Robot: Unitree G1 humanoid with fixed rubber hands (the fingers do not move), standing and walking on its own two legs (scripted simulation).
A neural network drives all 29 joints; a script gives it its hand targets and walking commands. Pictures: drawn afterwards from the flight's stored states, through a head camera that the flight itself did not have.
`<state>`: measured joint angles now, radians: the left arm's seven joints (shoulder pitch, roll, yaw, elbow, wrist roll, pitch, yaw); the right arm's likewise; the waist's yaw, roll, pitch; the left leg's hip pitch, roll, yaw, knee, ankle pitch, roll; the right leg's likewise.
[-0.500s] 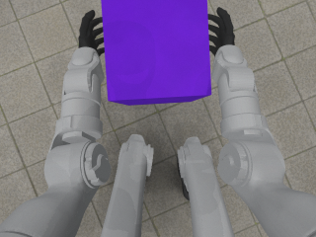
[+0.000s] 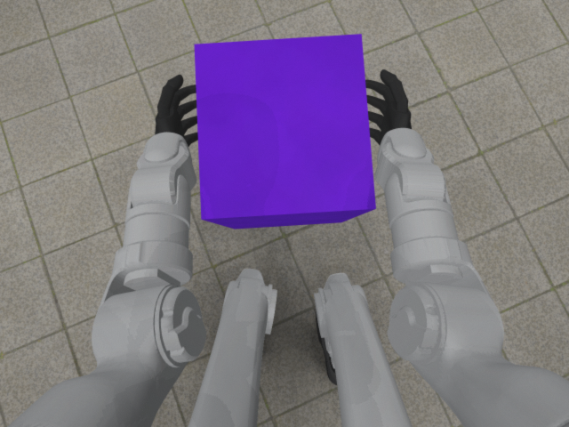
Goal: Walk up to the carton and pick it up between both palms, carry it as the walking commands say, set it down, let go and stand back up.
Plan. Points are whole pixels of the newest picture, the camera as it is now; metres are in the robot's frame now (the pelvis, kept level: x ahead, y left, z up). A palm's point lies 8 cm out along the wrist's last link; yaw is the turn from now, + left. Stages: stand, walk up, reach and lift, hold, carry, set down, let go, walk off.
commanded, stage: reach and lift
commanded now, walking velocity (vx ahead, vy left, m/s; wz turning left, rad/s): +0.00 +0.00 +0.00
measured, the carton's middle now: (284, 153) +0.48 +0.03 -0.14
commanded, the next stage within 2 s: none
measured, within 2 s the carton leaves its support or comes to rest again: neither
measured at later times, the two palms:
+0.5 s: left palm (155, 130) +0.45 +0.17 +0.01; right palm (418, 124) +0.46 -0.12 +0.01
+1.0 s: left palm (125, 121) +0.43 +0.17 +0.08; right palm (454, 114) +0.44 -0.12 +0.08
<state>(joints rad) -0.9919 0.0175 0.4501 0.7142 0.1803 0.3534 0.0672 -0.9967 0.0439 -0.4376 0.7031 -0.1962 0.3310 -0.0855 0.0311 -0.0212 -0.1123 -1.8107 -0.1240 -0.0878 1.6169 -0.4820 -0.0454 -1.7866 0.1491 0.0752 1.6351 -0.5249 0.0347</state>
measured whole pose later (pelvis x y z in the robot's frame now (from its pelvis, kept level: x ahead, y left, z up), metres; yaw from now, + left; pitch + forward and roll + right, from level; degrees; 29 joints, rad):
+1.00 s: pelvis +0.04 +0.00 +0.13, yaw +0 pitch +28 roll +0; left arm -0.64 -0.10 0.41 0.64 0.20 0.29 0.06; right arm -0.64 0.12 -0.38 0.64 -0.21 0.26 -0.06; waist 0.03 -0.01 -0.14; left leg -1.20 -0.11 -0.13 1.13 -0.40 -0.02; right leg -1.17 0.13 0.12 1.14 -0.44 0.02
